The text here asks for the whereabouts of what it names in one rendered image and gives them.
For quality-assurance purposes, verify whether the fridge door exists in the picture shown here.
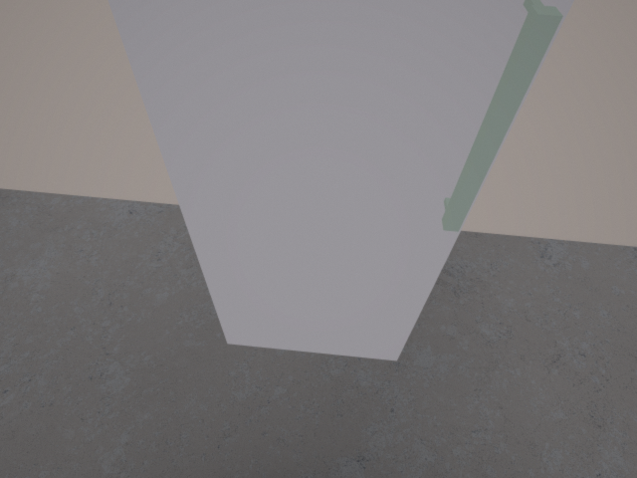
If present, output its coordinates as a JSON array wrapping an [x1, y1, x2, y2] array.
[[108, 0, 574, 361]]

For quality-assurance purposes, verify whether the handle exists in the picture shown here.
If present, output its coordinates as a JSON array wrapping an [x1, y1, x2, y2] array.
[[442, 0, 563, 232]]

